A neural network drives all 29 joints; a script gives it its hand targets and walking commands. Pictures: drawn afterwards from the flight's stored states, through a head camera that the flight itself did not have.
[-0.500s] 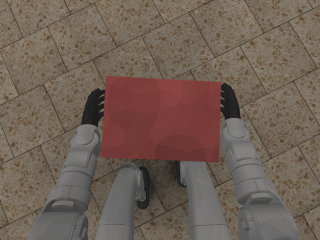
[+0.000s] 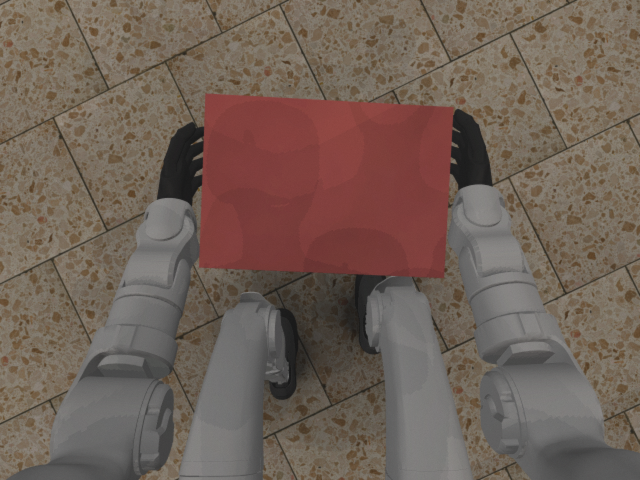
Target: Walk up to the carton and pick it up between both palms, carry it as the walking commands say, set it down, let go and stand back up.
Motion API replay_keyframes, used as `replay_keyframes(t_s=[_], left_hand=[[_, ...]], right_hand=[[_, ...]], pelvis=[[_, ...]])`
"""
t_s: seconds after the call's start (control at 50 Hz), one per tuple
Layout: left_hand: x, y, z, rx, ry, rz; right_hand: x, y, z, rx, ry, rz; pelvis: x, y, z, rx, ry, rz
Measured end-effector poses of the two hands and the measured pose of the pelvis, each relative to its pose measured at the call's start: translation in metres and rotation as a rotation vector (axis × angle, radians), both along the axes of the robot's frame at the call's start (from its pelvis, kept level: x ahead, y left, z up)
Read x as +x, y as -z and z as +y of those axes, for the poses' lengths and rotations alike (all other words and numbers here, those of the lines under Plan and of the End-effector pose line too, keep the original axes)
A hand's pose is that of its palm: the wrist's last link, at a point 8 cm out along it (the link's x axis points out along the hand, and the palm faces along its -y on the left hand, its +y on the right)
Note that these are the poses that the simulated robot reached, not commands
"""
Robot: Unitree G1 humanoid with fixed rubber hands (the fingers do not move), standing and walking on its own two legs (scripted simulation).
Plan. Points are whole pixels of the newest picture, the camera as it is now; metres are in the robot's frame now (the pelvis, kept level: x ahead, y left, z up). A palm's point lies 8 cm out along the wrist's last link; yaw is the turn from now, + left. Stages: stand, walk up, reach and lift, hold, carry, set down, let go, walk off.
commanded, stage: set down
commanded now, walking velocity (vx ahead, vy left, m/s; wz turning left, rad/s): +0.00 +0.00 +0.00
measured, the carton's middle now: (322, 198) +0.41 -0.01 -0.22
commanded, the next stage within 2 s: none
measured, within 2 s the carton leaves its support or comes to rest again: rests again in 1.32 s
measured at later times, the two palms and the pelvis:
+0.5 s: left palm (206, 191) +0.43 +0.16 -0.23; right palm (449, 180) +0.44 -0.19 -0.24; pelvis -0.05 +0.00 -0.08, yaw +1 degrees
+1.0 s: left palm (221, 182) +0.46 +0.16 -0.32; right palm (429, 171) +0.47 -0.19 -0.33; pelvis -0.05 +0.00 -0.16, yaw +3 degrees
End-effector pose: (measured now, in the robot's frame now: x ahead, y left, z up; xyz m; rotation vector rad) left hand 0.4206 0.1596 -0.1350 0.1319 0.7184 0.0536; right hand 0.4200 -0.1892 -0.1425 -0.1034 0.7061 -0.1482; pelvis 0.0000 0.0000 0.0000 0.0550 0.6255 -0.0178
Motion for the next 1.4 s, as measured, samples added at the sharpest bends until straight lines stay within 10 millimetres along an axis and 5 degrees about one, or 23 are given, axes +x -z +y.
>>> replay_keyframes(t_s=[0.38,0.48,0.62,0.76,0.96,1.14,1.4], left_hand=[[0.005,0.102,-0.005,-0.043,-0.066,-0.009],[0.011,0.095,-0.005,-0.030,-0.056,-0.001],[0.039,0.087,-0.004,-0.022,-0.052,-0.013],[0.044,0.121,0.002,-0.038,-0.087,0.007],[0.039,0.179,0.003,-0.035,-0.086,0.068],[0.054,0.184,-0.013,-0.056,-0.065,0.046],[0.063,0.225,-0.012,-0.054,-0.059,0.062]], right_hand=[[0.006,0.109,-0.005,0.069,0.043,-0.012],[0.012,0.104,-0.005,0.077,0.053,-0.009],[0.043,0.094,-0.003,0.093,0.043,-0.024],[0.062,0.122,0.003,0.107,0.031,-0.002],[0.048,0.189,0.004,0.104,0.032,0.062],[0.056,0.187,-0.012,0.083,0.053,0.037],[0.078,0.220,-0.011,0.088,0.042,0.039]], pelvis=[[-0.038,0.057,-0.003,0.004,-0.010,-0.133],[-0.044,0.073,-0.003,0.003,-0.011,-0.174],[-0.054,0.090,-0.004,0.004,-0.019,-0.216],[-0.054,0.117,-0.005,0.007,-0.030,-0.203],[-0.053,0.152,-0.003,0.002,-0.050,-0.161],[-0.054,0.164,-0.002,-0.002,-0.054,-0.163],[-0.045,0.183,-0.005,0.004,-0.060,-0.110]])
